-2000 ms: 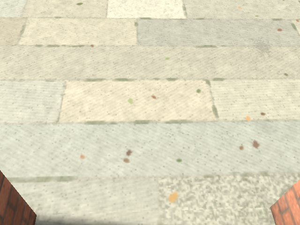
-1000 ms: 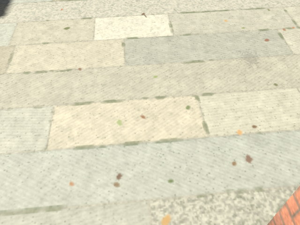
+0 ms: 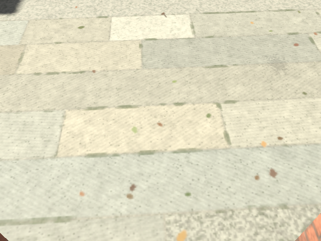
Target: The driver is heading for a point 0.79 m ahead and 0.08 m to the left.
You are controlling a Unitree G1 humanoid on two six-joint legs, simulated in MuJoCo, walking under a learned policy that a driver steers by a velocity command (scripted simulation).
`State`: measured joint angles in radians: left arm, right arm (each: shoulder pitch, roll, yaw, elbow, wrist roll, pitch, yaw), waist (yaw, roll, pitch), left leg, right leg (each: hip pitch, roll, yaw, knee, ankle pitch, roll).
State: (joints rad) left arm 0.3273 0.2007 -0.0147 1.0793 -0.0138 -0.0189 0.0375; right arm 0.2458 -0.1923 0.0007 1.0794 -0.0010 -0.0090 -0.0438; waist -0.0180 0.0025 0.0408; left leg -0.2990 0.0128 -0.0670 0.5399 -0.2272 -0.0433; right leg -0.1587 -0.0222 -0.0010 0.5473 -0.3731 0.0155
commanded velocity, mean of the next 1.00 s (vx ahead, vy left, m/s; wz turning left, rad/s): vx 0.27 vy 0.00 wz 0.01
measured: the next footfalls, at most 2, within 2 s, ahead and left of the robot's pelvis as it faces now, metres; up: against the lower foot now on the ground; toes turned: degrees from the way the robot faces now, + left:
right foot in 0.92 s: +0.41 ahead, -0.16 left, +0.00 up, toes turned -5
left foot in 1.54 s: +0.75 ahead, +0.11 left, +0.00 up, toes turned +19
